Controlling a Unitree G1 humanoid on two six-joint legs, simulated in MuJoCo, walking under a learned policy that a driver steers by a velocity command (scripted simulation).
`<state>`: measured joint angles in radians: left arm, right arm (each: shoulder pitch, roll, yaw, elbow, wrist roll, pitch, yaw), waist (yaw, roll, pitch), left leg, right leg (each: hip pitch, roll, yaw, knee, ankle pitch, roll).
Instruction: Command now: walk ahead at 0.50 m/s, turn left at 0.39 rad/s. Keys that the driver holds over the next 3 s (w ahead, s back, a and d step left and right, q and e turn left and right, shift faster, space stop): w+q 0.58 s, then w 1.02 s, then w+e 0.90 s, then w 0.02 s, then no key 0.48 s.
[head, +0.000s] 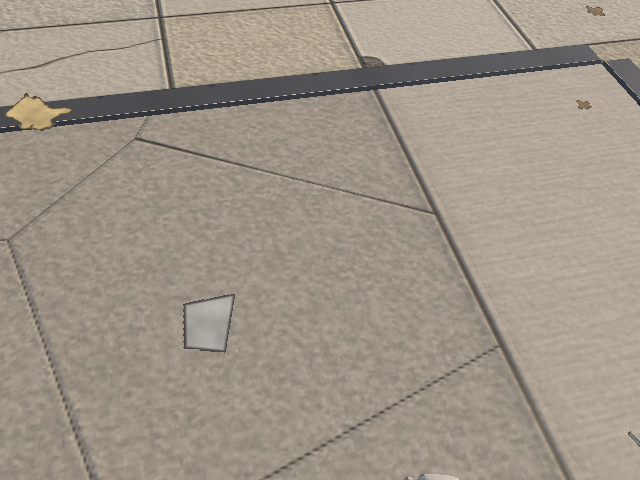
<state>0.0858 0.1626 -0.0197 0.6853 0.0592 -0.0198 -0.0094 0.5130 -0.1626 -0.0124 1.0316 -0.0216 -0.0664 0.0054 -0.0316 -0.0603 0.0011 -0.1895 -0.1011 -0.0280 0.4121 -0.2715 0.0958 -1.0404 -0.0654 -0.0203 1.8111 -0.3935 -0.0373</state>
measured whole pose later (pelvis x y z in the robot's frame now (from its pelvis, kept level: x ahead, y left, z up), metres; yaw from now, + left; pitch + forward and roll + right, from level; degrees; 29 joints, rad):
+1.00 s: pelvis +0.56 +0.10 +0.12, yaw +25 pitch +2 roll +2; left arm 0.25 0.25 0.05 0.88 -0.04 -0.13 -0.01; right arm 0.37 -0.22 -0.06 0.97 0.01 -0.07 0.01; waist -0.03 -0.02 -0.02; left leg -0.22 -0.10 -0.01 0.42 -0.23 0.06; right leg -0.56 -0.08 0.03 1.30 -0.36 -0.02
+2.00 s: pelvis +1.06 +0.33 +0.13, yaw +16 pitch +2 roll +1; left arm 0.21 0.29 0.09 0.87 -0.03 -0.04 0.01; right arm 0.26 -0.23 -0.07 0.89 -0.01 -0.10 0.00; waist -0.02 -0.05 -0.01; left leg -0.18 0.00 0.13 0.33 -0.19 0.03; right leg -0.65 -0.10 0.05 1.11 -0.25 -0.02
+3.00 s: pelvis +1.52 +0.35 +0.11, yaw -8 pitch +1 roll +0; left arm 0.21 0.26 0.06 0.81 0.00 0.03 0.04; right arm 0.11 -0.21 -0.03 0.83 -0.02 -0.03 0.01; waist -0.01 -0.02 0.05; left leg -0.39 -0.04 0.03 0.46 -0.10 0.05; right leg -0.38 -0.04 0.07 0.77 -0.41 0.05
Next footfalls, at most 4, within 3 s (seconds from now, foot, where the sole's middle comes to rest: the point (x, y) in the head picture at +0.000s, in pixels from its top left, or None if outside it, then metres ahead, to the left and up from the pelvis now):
0.18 right None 0.31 -0.11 -0.66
0.82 left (205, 423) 0.55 0.20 -0.66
1.26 right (257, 258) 0.95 0.11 -0.66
1.78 left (121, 221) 1.06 0.45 -0.66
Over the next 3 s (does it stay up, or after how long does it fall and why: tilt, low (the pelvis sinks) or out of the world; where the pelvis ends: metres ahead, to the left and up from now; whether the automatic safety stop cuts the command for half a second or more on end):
stays up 1.52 0.35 0.11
